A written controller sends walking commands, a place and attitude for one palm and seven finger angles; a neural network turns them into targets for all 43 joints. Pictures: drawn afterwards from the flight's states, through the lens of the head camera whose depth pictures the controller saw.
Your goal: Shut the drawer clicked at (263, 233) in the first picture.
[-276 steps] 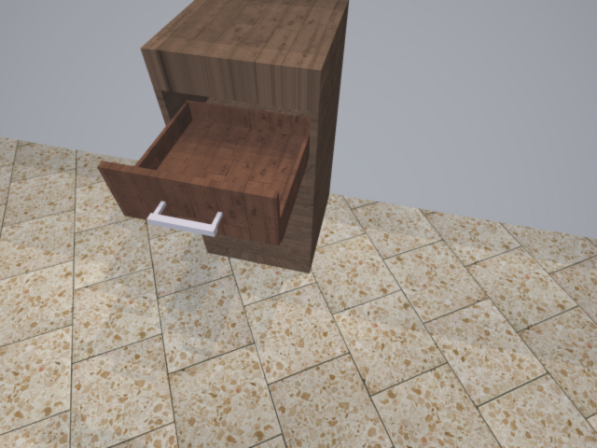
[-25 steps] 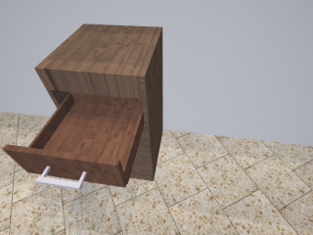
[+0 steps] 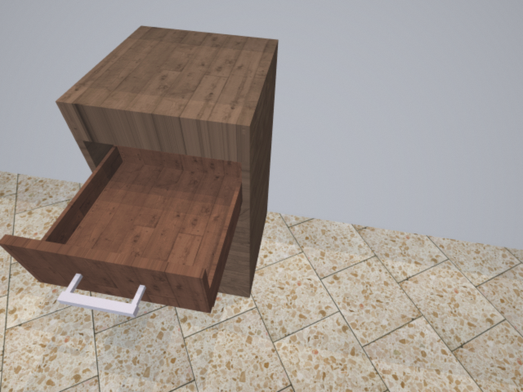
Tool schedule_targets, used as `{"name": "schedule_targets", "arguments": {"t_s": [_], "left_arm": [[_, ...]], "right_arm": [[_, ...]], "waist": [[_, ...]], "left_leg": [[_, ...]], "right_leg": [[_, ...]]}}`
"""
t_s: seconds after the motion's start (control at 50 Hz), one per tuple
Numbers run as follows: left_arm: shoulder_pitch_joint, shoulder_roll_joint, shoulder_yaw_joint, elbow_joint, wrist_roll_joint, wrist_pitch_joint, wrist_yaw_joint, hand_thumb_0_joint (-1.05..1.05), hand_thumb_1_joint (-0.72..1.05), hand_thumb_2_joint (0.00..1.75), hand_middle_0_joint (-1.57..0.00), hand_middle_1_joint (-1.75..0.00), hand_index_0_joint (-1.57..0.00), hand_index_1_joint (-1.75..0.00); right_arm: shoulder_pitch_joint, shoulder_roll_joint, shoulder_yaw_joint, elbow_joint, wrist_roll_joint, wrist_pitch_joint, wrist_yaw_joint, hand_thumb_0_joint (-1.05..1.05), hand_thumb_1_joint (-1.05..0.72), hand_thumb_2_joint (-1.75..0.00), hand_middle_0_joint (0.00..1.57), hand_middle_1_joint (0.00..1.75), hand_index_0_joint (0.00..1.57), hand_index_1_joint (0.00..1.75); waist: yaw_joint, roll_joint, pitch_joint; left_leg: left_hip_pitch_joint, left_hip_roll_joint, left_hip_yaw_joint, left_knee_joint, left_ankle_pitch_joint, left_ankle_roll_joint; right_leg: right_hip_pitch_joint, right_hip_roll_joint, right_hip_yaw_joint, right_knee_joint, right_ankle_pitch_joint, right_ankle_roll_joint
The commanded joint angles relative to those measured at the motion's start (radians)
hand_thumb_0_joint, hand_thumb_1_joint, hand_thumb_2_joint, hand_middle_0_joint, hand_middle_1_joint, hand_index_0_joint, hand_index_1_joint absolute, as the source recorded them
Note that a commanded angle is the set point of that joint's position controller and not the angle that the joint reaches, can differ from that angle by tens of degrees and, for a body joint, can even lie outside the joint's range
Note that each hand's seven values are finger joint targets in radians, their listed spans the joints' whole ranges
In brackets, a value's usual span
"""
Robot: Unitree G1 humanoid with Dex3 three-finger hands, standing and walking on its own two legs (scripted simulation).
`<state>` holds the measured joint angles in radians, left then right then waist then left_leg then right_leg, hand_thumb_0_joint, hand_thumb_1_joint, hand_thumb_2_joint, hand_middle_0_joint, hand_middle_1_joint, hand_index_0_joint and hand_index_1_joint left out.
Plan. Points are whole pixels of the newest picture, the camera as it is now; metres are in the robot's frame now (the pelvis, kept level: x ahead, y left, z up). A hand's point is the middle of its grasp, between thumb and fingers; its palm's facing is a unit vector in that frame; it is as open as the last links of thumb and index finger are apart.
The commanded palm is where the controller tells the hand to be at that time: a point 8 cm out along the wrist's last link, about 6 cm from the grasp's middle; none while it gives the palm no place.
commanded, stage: come to a stop and stand still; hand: left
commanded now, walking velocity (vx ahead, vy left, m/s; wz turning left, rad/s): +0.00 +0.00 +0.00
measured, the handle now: (103, 294) +0.30 +0.32 -0.11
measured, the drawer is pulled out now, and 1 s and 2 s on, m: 0.30 0.30 0.30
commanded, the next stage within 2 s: look again from close up in 0.74 s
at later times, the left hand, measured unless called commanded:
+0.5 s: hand out of the picture +0.04 +0.17 -0.18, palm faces -0.01 -0.99 -0.17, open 7.4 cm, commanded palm none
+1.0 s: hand out of the picture +0.02 +0.16 -0.18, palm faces +0.00 -0.99 -0.15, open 7.4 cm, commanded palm none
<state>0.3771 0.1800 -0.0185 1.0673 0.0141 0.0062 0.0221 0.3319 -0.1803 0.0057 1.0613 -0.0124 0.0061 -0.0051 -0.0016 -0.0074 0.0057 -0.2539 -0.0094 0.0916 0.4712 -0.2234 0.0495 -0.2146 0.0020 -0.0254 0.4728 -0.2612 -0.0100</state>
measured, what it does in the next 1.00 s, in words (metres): stands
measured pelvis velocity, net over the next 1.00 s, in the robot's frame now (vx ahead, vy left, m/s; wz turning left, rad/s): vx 0.04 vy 0.01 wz -0.01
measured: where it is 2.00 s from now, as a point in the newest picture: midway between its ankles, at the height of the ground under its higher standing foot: outside the picture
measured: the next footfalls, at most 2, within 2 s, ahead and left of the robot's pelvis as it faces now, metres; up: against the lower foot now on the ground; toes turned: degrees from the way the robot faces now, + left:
none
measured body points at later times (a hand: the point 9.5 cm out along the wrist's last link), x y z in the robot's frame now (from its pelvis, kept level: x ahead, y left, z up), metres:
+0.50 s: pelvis +0.04 +0.01 +0.00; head +0.04 +0.02 +0.45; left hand +0.04 +0.23 -0.17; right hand +0.04 -0.22 -0.15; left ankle +0.02 +0.09 -0.74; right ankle -0.01 -0.11 -0.74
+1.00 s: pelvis +0.04 +0.01 +0.00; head +0.04 +0.01 +0.45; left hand +0.02 +0.21 -0.16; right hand +0.02 -0.21 -0.16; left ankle +0.02 +0.09 -0.74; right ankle -0.01 -0.11 -0.74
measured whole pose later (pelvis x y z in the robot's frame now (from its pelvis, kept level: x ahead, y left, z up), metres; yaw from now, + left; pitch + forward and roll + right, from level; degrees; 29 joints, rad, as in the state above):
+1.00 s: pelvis +0.04 +0.01 +0.00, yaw -1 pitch -1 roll +0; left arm 0.33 0.14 -0.03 1.12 0.01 -0.01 0.04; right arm 0.31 -0.13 0.02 1.15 0.00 -0.02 -0.03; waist 0.00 -0.03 0.01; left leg -0.14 -0.02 0.11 0.43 -0.27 0.05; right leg -0.11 -0.01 -0.01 0.44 -0.31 0.00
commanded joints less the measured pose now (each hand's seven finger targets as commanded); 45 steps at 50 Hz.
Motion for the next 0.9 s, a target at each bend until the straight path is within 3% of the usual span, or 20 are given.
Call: {"name": "schedule_targets", "arguments": {"t_s": [0.0, 0.08, 0.28, 0.36, 0.52, 0.88], "left_arm": [[0.014, 0.080, 0.013, -0.030, -0.001, -0.037, 0.012, 0.00, 0.90, 0.90, -0.20, -0.30, -0.20, -0.30], [0.021, 0.071, 0.010, -0.004, -0.002, -0.039, 0.017, 0.00, 0.90, 0.90, -0.20, -0.30, -0.20, -0.30], [0.007, 0.057, 0.010, 0.017, 0.001, -0.032, 0.024, 0.00, 0.90, 0.90, -0.20, -0.30, -0.20, -0.30], [0.004, 0.057, 0.011, 0.017, 0.000, -0.029, 0.024, 0.00, 0.90, 0.90, -0.20, -0.30, -0.20, -0.30], [0.005, 0.058, 0.014, 0.018, -0.001, -0.031, 0.023, 0.00, 0.90, 0.90, -0.20, -0.30, -0.20, -0.30], [0.028, 0.038, 0.010, 0.031, 0.000, -0.027, 0.026, 0.00, 0.90, 0.90, -0.20, -0.30, -0.20, -0.30]], "right_arm": [[0.009, -0.093, -0.007, -0.022, 0.003, -0.036, -0.013, 0.00, -0.90, -0.90, 0.20, 0.30, 0.20, 0.30], [0.016, -0.088, -0.005, 0.007, 0.005, -0.042, -0.019, 0.00, -0.90, -0.90, 0.20, 0.30, 0.20, 0.30], [0.009, -0.072, -0.004, 0.041, 0.005, -0.040, -0.025, 0.00, -0.90, -0.90, 0.20, 0.30, 0.20, 0.30], [0.010, -0.069, -0.003, 0.045, 0.005, -0.042, -0.028, 0.00, -0.90, -0.90, 0.20, 0.30, 0.20, 0.30], [0.011, -0.078, -0.004, 0.049, 0.004, -0.045, -0.032, 0.00, -0.90, -0.90, 0.20, 0.30, 0.20, 0.30], [0.036, -0.060, 0.002, 0.069, 0.006, -0.040, -0.032, 0.00, -0.90, -0.90, 0.20, 0.30, 0.20, 0.30]], "waist": [[0.003, 0.005, 0.027], [0.002, 0.003, 0.009], [0.002, 0.004, 0.067], [0.002, 0.033, 0.060], [0.001, 0.014, 0.018], [0.001, 0.002, 0.081]], "left_leg": [[0.013, 0.122, -0.143, -0.126, -0.016, 0.012], [0.054, 0.124, -0.131, -0.103, 0.106, 0.014], [0.071, 0.130, -0.119, -0.106, 0.157, 0.012], [0.084, 0.132, -0.122, -0.115, 0.190, 0.015], [0.137, 0.134, -0.114, -0.097, 0.279, 0.014], [0.115, 0.129, -0.120, -0.134, 0.180, 0.013]], "right_leg": [[-0.014, -0.095, 0.111, -0.098, 0.059, -0.034], [0.008, -0.097, 0.103, -0.083, 0.145, -0.031], [-0.005, -0.092, 0.092, -0.079, 0.167, -0.023], [0.008, -0.090, 0.085, -0.077, 0.165, -0.021], [0.030, -0.095, 0.082, -0.073, 0.223, -0.021], [0.016, -0.093, 0.082, -0.101, 0.155, -0.021]]}}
